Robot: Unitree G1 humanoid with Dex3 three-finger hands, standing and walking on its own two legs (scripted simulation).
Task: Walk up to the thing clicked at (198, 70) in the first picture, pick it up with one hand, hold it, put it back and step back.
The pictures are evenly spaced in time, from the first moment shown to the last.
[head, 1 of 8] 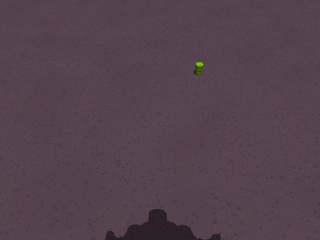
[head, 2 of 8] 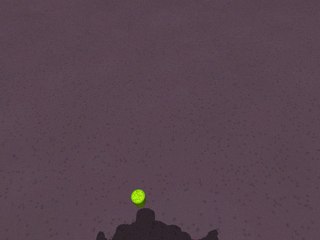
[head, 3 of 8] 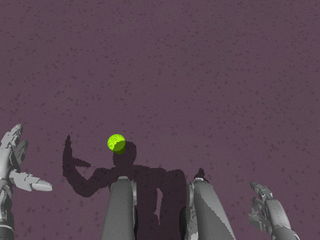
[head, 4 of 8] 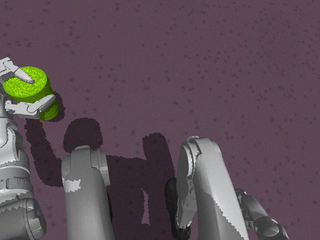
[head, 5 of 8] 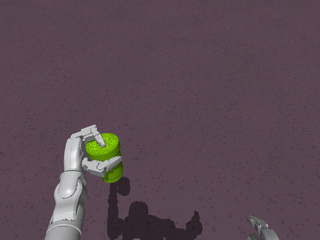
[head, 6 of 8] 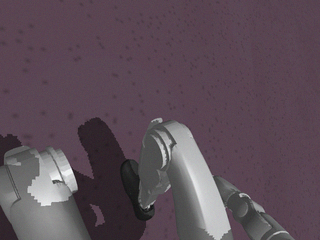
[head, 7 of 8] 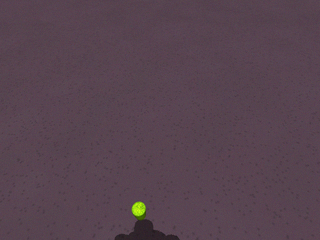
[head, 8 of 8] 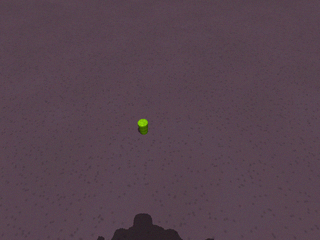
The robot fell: no
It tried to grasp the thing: yes
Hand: left
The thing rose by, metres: 0.69
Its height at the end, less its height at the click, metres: +0.00
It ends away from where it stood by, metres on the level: 0.03
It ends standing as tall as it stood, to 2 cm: yes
